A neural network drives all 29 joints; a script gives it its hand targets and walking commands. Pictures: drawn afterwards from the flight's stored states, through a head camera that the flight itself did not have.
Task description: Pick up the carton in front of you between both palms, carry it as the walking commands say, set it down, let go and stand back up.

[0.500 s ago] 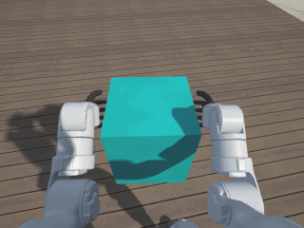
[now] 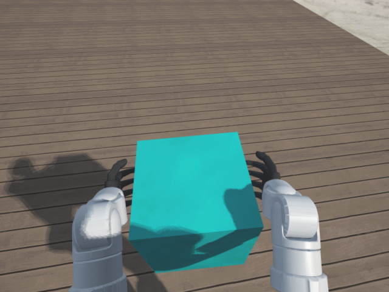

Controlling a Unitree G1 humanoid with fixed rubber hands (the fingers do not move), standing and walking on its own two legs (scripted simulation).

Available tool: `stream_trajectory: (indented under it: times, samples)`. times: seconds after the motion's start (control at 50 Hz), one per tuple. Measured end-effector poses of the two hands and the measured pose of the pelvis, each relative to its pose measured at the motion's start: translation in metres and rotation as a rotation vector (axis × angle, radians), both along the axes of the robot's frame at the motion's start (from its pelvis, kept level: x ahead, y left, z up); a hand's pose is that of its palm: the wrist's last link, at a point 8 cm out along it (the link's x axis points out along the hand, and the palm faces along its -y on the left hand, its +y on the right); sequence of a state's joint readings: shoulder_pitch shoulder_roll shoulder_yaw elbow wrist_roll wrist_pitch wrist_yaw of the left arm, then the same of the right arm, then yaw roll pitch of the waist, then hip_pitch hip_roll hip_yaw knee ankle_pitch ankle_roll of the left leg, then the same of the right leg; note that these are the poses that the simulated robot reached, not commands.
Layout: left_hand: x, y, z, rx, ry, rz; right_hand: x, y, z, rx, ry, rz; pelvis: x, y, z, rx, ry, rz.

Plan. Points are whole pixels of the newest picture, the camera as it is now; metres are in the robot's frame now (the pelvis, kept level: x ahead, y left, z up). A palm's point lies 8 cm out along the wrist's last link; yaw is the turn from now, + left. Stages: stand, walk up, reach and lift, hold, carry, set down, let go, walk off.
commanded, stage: carry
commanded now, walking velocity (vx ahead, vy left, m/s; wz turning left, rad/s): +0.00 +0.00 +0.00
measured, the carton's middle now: (194, 206) +0.29 +0.01 +0.01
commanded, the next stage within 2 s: hold in 1.38 s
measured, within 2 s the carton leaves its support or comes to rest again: neither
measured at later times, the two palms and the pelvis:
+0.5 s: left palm (136, 177) +0.32 +0.13 +0.08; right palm (278, 179) +0.32 -0.17 +0.09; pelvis +0.06 -0.01 +0.00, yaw -1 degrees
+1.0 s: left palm (142, 198) +0.29 +0.12 +0.05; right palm (282, 201) +0.29 -0.18 +0.05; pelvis +0.01 -0.02 +0.00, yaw -1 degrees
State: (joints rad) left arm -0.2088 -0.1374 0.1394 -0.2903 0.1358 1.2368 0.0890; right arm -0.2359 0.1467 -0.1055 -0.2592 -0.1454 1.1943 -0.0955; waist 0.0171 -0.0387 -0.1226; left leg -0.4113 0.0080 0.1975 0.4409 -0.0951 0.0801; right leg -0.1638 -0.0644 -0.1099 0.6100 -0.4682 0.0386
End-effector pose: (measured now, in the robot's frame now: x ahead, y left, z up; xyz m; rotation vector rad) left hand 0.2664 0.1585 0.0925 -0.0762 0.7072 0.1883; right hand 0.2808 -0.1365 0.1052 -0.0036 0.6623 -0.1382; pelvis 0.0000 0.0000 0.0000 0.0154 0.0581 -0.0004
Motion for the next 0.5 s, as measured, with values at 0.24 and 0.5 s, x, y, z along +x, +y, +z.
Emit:
stream_trajectory:
  times: [0.24, 0.5]
  samples:
    - [0.053, -0.017, 0.006, 0.034, 0.01, -0.054, 0.038, -0.018, -0.002, 0.024, 0.01, -0.05, 0.054, -0.002, 0.001, -0.003, 0.002, -0.015]
    - [0.053, -0.031, -0.011, 0.049, 0.047, -0.072, 0.035, -0.032, -0.018, 0.016, 0.046, -0.056, 0.057, -0.013, -0.004, -0.011, -0.01, -0.022]
